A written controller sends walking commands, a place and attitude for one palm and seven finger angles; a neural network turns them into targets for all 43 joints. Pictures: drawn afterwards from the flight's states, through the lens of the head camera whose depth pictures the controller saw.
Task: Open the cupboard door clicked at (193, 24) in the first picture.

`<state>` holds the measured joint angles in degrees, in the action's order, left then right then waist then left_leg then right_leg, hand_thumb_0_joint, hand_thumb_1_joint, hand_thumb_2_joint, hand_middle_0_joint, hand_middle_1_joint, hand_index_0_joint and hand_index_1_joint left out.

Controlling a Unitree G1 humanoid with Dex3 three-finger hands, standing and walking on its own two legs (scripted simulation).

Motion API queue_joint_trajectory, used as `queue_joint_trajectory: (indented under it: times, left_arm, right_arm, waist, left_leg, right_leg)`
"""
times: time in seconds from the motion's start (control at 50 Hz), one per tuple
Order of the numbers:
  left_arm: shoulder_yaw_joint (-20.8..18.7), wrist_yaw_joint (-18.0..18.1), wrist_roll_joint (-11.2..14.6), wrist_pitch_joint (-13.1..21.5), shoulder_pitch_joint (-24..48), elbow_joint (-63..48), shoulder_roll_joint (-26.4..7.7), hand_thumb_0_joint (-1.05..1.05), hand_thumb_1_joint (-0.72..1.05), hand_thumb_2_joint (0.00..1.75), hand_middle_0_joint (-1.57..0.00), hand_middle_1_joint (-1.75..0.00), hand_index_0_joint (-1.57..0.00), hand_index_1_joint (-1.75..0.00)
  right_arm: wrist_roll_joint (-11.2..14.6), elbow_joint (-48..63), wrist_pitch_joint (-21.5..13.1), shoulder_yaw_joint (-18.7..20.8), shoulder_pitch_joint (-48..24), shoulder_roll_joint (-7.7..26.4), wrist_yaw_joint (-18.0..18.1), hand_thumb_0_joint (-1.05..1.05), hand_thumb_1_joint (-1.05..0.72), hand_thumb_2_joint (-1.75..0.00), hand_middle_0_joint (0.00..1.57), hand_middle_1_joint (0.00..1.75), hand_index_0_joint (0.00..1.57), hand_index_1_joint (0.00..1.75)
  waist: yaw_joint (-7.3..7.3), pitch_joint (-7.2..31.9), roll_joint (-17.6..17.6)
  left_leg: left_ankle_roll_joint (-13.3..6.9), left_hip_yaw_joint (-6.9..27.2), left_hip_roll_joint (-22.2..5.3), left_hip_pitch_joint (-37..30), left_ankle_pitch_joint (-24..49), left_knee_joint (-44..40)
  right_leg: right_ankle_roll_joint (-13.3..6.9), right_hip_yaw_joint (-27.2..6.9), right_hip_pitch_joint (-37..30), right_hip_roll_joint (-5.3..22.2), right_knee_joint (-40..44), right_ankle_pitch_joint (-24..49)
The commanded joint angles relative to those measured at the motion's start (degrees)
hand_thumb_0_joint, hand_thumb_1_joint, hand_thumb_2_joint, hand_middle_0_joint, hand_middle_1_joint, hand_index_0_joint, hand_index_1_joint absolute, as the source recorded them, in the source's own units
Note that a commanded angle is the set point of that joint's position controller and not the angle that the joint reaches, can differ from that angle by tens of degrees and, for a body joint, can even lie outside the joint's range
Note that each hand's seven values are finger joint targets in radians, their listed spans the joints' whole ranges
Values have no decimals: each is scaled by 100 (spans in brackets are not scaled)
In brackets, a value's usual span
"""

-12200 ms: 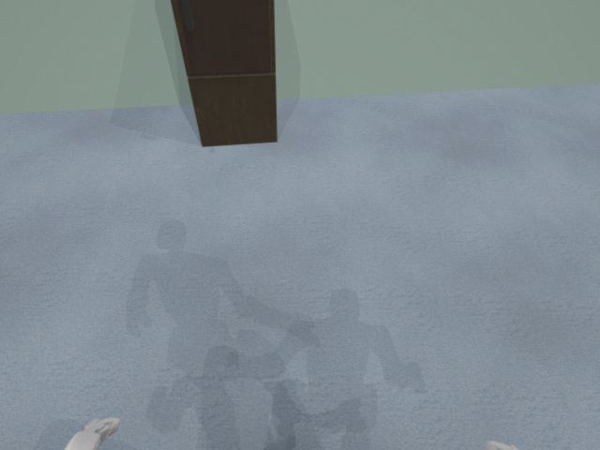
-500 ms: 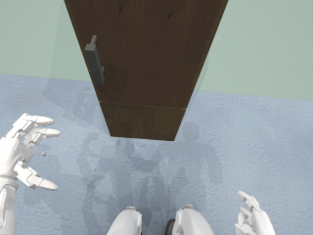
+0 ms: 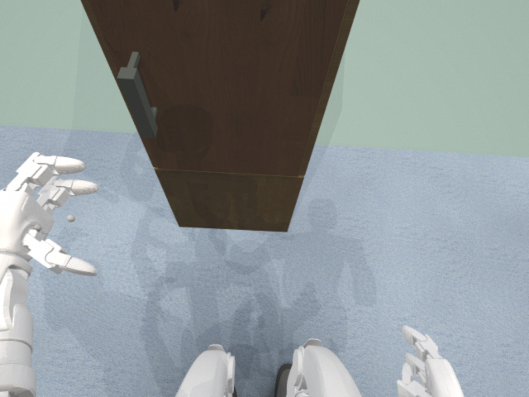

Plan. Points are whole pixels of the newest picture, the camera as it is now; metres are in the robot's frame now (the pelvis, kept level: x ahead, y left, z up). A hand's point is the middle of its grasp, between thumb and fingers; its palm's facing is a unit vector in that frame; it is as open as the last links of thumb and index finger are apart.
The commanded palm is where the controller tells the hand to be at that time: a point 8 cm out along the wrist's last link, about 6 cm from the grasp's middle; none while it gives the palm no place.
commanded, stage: move the hooked fingers beside the handle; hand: left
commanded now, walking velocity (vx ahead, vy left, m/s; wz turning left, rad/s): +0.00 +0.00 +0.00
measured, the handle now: (142, 97) +0.59 +0.25 +0.03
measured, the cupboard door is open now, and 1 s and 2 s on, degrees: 0 0 0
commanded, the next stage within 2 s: none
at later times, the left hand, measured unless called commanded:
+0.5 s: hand (77, 173) +0.41 +0.30 +0.04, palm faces +0.00 -1.00 -0.03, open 14.0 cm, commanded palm +0.40 +0.34 +0.04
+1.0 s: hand (87, 135) +0.49 +0.31 +0.04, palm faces +0.01 -1.00 -0.03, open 14.0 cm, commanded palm +0.49 +0.34 +0.03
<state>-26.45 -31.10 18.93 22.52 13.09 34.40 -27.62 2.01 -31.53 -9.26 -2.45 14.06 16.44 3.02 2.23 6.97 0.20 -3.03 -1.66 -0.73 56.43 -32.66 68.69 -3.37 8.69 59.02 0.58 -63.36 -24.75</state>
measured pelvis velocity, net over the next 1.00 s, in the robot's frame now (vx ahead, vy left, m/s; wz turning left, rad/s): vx -0.01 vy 0.03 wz -0.04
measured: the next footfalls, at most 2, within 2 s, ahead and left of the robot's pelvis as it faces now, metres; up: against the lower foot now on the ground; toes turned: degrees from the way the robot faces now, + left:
none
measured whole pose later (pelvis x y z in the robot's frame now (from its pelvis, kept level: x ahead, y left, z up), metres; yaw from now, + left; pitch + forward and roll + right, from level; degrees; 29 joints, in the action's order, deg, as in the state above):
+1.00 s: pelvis -0.01 +0.03 -0.02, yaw -2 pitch +27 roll -6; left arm -32.2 -29.8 7.9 24.9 48.1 67.7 -42.6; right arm -0.1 -34.2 2.1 -4.0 19.3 17.4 1.6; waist 9.8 5.9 0.8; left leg -5.1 -1.8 -1.2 66.8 -33.0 72.6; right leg -1.4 8.6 68.1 0.2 -64.2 -23.1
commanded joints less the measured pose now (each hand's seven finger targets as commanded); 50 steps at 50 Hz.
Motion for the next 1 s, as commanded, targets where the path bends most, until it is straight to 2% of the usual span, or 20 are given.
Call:
queue_joint_trajectory:
  times: [0.0, 0.06, 0.08, 0.22, 0.26, 0.3, 0.4, 0.42, 0.44, 0.46, 0.52, 0.58, 0.64, 0.68, 0.72, 0.78, 0.84, 0.88, 0.94, 0.98]
  left_arm:
    - [-763, 48, 133, 285, 1157, -656, -1834, 0, -50, 30, -30, -120, -30, -120]
    - [-809, 8, 87, 337, 1278, -568, -1961, 0, -50, 30, -30, -120, -30, -120]
    - [-738, -17, 97, 367, 1411, -473, -1898, 0, -50, 30, -30, -120, -30, -120]
    - [-833, -188, 16, 544, 2411, 176, -2186, 0, -50, 30, -30, -120, -30, -120]
    - [-749, -215, -28, 580, 2596, 155, -2161, 0, -50, 30, -30, -120, -30, -120]
    - [-991, -251, -88, 576, 2613, 368, -2494, 0, -50, 30, -30, -120, -30, -120]
    - [-733, -225, -228, 572, 3387, 784, -2379, 0, -50, 30, -30, -120, -30, -120]
    - [-942, -189, -252, 572, 3356, 956, -2618, 0, -50, 30, -30, -120, -30, -120]
    - [-878, -175, -285, 574, 3439, 1028, -2586, 0, -50, 30, -30, -120, -30, -120]
    - [-957, -141, -333, 595, 3531, 1086, -2719, 0, -50, 30, -30, -120, -30, -120]
    - [-916, -110, -447, 620, 3824, 1363, -2792, 0, -50, 30, -30, -120, -30, -120]
    - [-700, -89, -508, 673, 4252, 1389, -2650, 0, -50, 30, -30, -120, -30, -120]
    - [-1002, -69, -582, 687, 4230, 1526, -3058, 0, -50, 30, -30, -120, -30, -120]
    - [-707, -77, -585, 693, 4493, 1511, -2739, 0, -50, 30, -30, -120, -30, -120]
    - [-711, -57, -654, 668, 4681, 1605, -2848, 0, -50, 30, -30, -120, -30, -120]
    - [-795, 20, -697, 634, 4963, 1835, -3004, 0, -50, 30, -30, -120, -30, -120]
    - [-789, 97, -825, 614, 5112, 1952, -3125, 0, -50, 30, -30, -120, -30, -120]
    - [-679, 133, -864, 610, 5336, 2078, -3056, 0, -50, 30, -30, -120, -30, -120]
    - [-870, 190, -998, 561, 5618, 2273, -3530, 0, -50, 30, -30, -120, -30, -120]
    - [-745, 193, -1033, 546, 5849, 2332, -3458, 0, -50, 30, -30, -120, -30, -120]
  right_arm:
    - [36, 588, -168, 393, 414, 970, 33, 0, -90, -90, 20, 30, 20, 30]
    - [34, 574, -98, 412, 501, 994, -3, 0, -90, -90, 20, 30, 20, 30]
    - [28, 559, -84, 409, 541, 1000, 0, 0, -90, -90, 20, 30, 20, 30]
    - [5, 288, 39, 424, 737, 1075, 24, 0, -90, -90, 20, 30, 20, 30]
    - [-8, 266, 67, 439, 764, 1074, 4, 0, -90, -90, 20, 30, 20, 30]
    - [-27, 242, 142, 442, 868, 1124, 13, 0, -90, -90, 20, 30, 20, 30]
    - [-35, 156, 281, 426, 948, 1134, 1, 0, -90, -90, 20, 30, 20, 30]
    - [-49, 153, 311, 427, 965, 1159, -4, 0, -90, -90, 20, 30, 20, 30]
    - [-50, 165, 344, 415, 980, 1163, -15, 0, -90, -90, 20, 30, 20, 30]
    - [-61, 169, 384, 410, 991, 1178, -17, 0, -90, -90, 20, 30, 20, 30]
    - [-80, 138, 486, 400, 1068, 1204, -28, 0, -90, -90, 20, 30, 20, 30]
    - [-101, 127, 570, 388, 1129, 1209, -47, 0, -90, -90, 20, 30, 20, 30]
    - [-125, 88, 688, 400, 1240, 1266, -61, 0, -90, -90, 20, 30, 20, 30]
    - [-125, 76, 736, 396, 1275, 1243, -69, 0, -90, -90, 20, 30, 20, 30]
    - [-140, 3, 808, 391, 1319, 1279, -75, 0, -90, -90, 20, 30, 20, 30]
    - [-162, -25, 887, 368, 1372, 1308, -60, 0, -90, -90, 20, 30, 20, 30]
    - [-183, -25, 968, 349, 1449, 1312, -63, 0, -90, -90, 20, 30, 20, 30]
    - [-192, -50, 1003, 333, 1478, 1312, -70, 0, -90, -90, 20, 30, 20, 30]
    - [-218, -48, 1057, 292, 1529, 1377, -58, 0, -90, -90, 20, 30, 20, 30]
    - [-227, -33, 1089, 254, 1549, 1361, -59, 0, -90, -90, 20, 30, 20, 30]
  waist:
    - [-95, 2262, 539]
    - [-60, 2357, 499]
    - [31, 2319, 419]
    - [181, 2360, 581]
    - [169, 2441, 793]
    - [106, 2656, 717]
    - [284, 2555, 776]
    - [213, 2516, 823]
    - [264, 2508, 762]
    - [226, 2558, 805]
    - [316, 2578, 821]
    - [412, 2627, 1009]
    - [349, 2890, 1020]
    - [482, 2863, 1086]
    - [505, 2828, 1285]
    - [592, 2686, 1058]
    - [600, 2811, 1201]
    - [727, 2694, 1188]
    - [794, 2722, 1148]
    - [865, 2720, 1332]
  left_leg:
    - [161, 389, 31, -538, 2119, -1026]
    - [145, 368, 16, -558, 2244, -1014]
    - [124, 379, 10, -510, 2280, -960]
    - [120, 407, -22, -541, 2241, -874]
    - [137, 435, -22, -727, 2285, -916]
    - [151, 452, -43, -831, 2556, -891]
    - [158, 528, -72, -937, 2552, -853]
    - [181, 541, -69, -863, 2478, -865]
    - [164, 545, -61, -856, 2457, -856]
    - [169, 544, -55, -807, 2424, -854]
    - [198, 613, -87, -944, 2599, -818]
    - [228, 690, -106, -1157, 2807, -789]
    - [289, 744, -126, -1285, 3130, -743]
    - [319, 843, -160, -1501, 3346, -736]
    - [386, 892, -187, -1633, 3373, -739]
    - [358, 944, -179, -1429, 3114, -725]
    - [392, 969, -180, -1485, 3216, -724]
    - [385, 1009, -194, -1463, 3158, -680]
    - [342, 982, -171, -1159, 2891, -598]
    - [345, 1008, -173, -1190, 2886, -576]
  right_leg:
    - [171, -857, -2127, -90, 661, 1142]
    - [190, -880, -2181, -99, 667, 1306]
    - [189, -876, -2105, -127, 635, 1350]
    - [191, -886, -1855, -135, 588, 1314]
    - [184, -854, -1742, -138, 603, 1240]
    - [169, -826, -1807, -169, 540, 1411]
    - [189, -751, -1376, -191, 509, 1271]
    - [178, -736, -1385, -185, 499, 1193]
    - [182, -725, -1341, -195, 497, 1176]
    - [178, -729, -1377, -184, 481, 1151]
    - [183, -667, -1142, -211, 421, 1164]
    - [174, -615, -873, -219, 386, 1117]
    - [189, -601, -929, -234, 359, 1238]
    - [191, -539, -623, -239, 350, 1190]
    - [200, -517, -417, -235, 366, 1068]
    - [194, -488, -355, -251, 356, 951]
    - [203, -491, -360, -244, 356, 978]
    - [200, -466, -135, -259, 334, 920]
    - [206, -497, -248, -267, 308, 895]
    - [193, -480, -83, -267, 276, 863]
